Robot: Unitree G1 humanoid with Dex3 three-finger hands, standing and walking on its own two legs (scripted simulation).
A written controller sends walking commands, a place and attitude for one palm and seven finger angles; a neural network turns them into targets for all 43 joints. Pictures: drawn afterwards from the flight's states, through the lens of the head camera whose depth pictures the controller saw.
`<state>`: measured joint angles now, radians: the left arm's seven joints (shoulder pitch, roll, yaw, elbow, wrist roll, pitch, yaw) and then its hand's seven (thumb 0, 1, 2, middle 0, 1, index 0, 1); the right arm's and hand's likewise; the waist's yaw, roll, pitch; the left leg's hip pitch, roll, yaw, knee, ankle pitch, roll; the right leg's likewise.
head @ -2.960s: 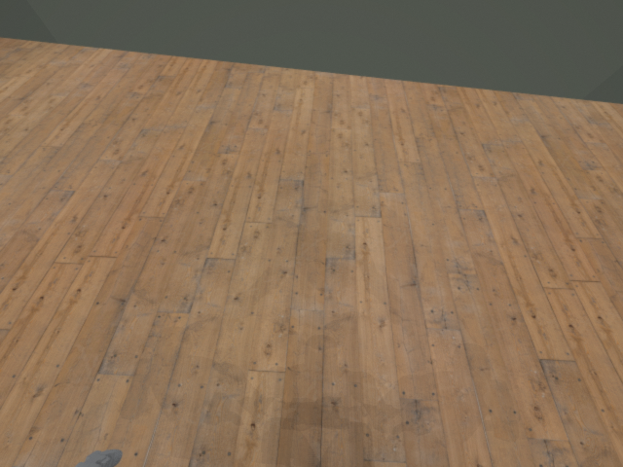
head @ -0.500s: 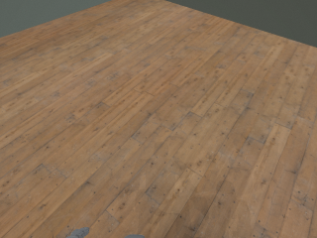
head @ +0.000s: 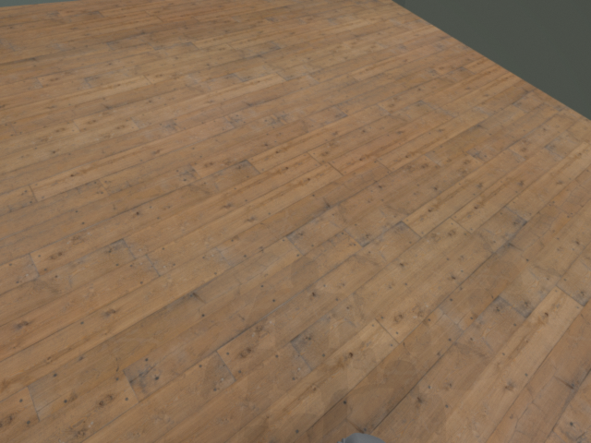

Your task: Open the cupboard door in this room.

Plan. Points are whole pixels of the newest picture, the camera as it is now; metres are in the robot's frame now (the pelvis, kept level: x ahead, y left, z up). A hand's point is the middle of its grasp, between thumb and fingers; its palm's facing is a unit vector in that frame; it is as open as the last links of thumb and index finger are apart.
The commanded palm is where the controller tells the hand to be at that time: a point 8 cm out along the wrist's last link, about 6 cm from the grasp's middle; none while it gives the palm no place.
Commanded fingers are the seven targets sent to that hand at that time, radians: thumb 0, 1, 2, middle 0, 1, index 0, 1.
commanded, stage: turn or walk to find it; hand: left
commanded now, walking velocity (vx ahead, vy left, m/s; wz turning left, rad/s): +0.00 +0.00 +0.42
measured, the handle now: out of the picture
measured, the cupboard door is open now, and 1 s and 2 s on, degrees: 0 0 0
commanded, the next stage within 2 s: none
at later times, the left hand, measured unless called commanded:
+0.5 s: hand out of the picture +0.01 +0.16 -0.14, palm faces +0.25 -0.93 -0.27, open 7.4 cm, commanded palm none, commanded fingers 0.00 0.90 0.90 -0.20 -0.30 -0.20 -0.30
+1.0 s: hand out of the picture -0.14 +0.21 -0.17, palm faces +0.48 -0.84 -0.25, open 7.4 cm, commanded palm none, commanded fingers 0.00 0.90 0.90 -0.20 -0.30 -0.20 -0.30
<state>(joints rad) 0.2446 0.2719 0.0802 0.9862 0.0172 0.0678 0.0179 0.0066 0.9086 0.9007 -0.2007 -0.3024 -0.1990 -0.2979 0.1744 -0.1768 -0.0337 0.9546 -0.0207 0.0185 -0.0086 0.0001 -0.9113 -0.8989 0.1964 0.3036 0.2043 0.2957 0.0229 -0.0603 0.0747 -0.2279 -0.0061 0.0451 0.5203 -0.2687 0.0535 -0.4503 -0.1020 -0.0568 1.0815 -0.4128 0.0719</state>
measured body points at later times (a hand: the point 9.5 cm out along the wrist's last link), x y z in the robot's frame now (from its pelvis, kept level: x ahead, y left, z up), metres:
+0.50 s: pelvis -0.04 -0.05 +0.00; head -0.03 -0.07 +0.45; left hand +0.00 +0.21 -0.12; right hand +0.04 -0.30 -0.16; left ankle -0.06 +0.08 -0.66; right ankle -0.01 -0.15 -0.74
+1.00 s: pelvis -0.09 -0.01 +0.00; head -0.08 +0.02 +0.45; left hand -0.17 +0.25 -0.15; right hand +0.10 -0.19 -0.13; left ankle -0.12 +0.09 -0.74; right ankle -0.03 -0.15 -0.67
